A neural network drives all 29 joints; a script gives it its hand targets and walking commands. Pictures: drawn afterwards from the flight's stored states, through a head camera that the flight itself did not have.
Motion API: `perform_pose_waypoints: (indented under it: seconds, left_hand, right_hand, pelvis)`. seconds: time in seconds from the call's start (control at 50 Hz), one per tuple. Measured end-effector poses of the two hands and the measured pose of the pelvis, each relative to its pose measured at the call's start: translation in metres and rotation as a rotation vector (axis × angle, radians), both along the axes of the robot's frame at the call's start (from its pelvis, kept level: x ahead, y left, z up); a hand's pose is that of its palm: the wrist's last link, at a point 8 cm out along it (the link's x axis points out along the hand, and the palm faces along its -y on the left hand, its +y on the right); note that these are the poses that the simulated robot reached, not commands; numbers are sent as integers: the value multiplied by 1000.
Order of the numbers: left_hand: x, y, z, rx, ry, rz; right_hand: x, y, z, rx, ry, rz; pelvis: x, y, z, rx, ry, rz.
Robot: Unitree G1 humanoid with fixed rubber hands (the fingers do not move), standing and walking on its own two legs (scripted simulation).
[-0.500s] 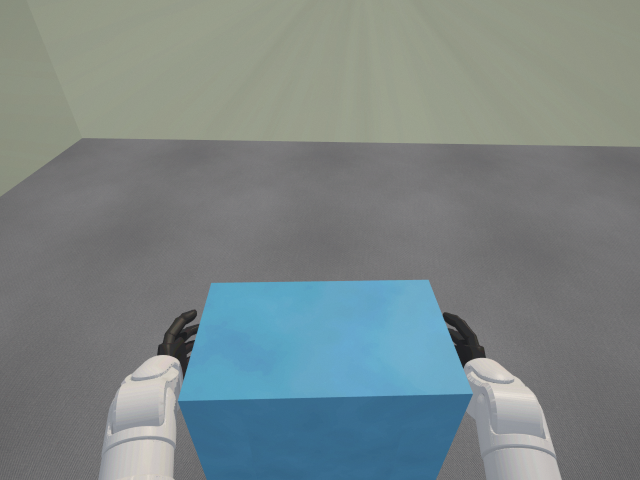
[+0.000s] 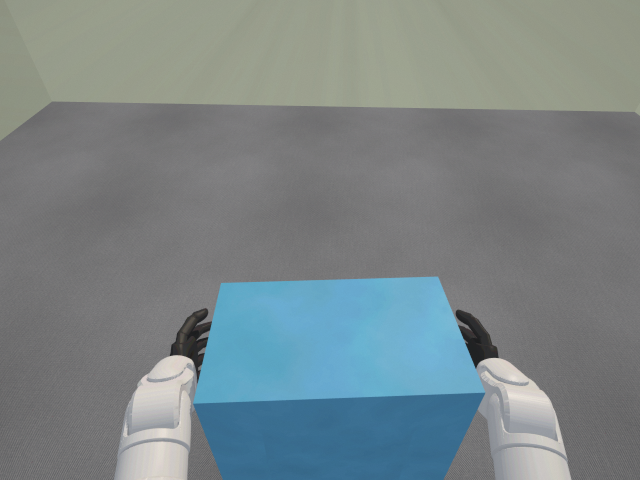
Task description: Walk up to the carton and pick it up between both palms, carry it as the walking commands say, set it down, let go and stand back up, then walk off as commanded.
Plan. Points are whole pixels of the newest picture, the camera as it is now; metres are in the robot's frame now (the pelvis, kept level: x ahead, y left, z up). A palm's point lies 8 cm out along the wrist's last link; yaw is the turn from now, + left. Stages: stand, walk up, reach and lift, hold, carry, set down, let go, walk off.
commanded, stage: set down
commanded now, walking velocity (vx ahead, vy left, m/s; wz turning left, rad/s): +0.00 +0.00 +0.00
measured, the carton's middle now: (332, 398) +0.26 -0.02 -0.04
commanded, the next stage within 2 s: none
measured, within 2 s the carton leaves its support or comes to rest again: neither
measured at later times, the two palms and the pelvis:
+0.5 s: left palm (199, 374) +0.32 +0.18 -0.06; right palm (456, 369) +0.30 -0.20 -0.05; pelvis +0.02 +0.00 -0.01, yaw +0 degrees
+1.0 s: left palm (217, 378) +0.35 +0.17 -0.13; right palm (443, 379) +0.32 -0.21 -0.13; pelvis -0.04 +0.01 -0.08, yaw +0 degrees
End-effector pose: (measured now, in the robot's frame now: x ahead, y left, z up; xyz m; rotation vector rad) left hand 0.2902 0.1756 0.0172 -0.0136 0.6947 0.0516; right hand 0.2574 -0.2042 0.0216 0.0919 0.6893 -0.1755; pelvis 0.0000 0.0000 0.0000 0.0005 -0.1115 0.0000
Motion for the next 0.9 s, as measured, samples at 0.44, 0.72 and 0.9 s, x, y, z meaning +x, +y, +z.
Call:
perform_pose_waypoints:
  seconds: [0.44,0.72,0.9]
  left_hand:
    - [30,-1,-58,40,65,7]
    - [46,-9,-119,38,24,-15]
    - [58,-11,-132,48,-4,8]
  right_hand:
    - [39,-2,-61,-8,62,56]
    - [46,-8,-117,-43,25,40]
    - [61,-9,-139,-3,-7,27]
  pelvis:
    - [16,2,-9,-1,220,-10]
    - [-10,2,-42,-15,474,4]
    - [-29,5,-69,-3,559,-8]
